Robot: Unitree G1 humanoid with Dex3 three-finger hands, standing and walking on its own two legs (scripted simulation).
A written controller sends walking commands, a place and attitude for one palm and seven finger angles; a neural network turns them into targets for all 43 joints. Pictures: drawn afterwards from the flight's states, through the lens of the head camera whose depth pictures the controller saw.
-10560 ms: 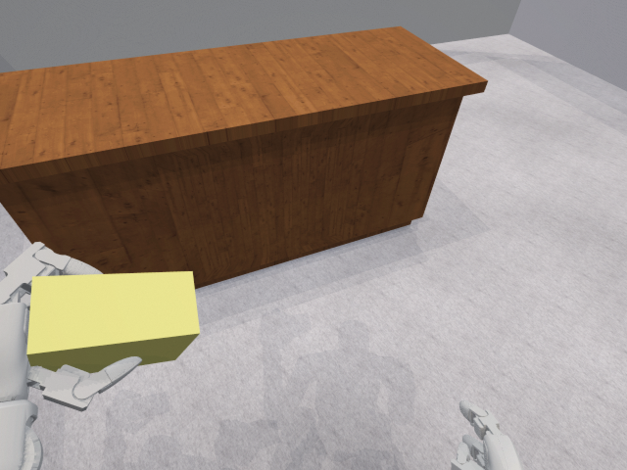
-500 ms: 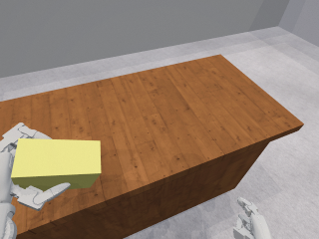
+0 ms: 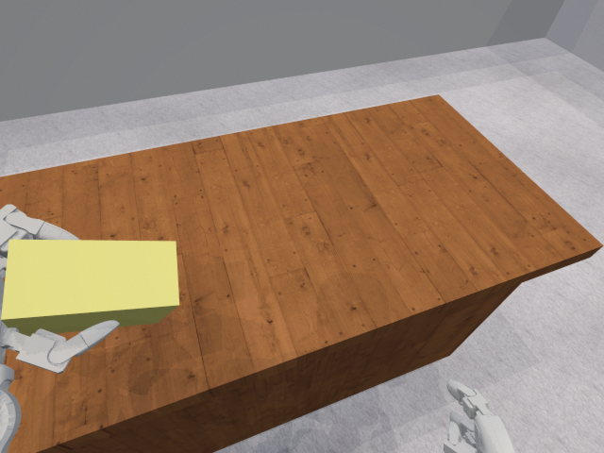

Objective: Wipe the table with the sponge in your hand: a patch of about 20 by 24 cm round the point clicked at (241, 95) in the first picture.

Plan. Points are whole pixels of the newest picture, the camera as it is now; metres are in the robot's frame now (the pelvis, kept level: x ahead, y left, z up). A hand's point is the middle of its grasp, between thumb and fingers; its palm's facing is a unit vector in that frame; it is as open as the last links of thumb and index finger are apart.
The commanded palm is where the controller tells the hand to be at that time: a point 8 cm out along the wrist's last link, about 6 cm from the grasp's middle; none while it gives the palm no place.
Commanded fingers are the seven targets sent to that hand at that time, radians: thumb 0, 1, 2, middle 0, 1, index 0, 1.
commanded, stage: come to a stop and stand still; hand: left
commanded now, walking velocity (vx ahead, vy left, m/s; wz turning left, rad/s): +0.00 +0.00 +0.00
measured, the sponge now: (121, 287) +0.24 +0.21 +0.14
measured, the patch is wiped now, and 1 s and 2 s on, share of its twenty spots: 0.00 0.00 0.00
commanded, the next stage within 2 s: look again from close up in 1.10 s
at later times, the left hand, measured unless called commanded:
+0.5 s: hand out of the picture +0.19 +0.31 +0.15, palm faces +0.39 -0.85 -0.36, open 10.6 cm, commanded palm +0.13 +0.33 +0.18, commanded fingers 0.00 0.10 1.30 -1.20 -1.60 -1.20 -1.60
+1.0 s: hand (19, 353) +0.17 +0.27 +0.16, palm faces +0.35 -0.86 -0.36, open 10.6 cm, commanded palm +0.11 +0.30 +0.18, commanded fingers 0.00 0.10 1.30 -1.20 -1.60 -1.20 -1.60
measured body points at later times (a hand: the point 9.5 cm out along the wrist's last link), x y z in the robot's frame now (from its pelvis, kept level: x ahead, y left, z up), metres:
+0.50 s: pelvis -0.02 +0.05 +0.00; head +0.00 +0.07 +0.45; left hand +0.16 +0.35 +0.17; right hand +0.19 -0.15 -0.06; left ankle +0.00 +0.13 -0.74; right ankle +0.01 -0.07 -0.74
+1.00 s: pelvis -0.04 +0.02 +0.00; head -0.05 +0.04 +0.45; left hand +0.14 +0.31 +0.18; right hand +0.12 -0.21 -0.06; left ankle +0.00 +0.13 -0.74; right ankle +0.01 -0.07 -0.74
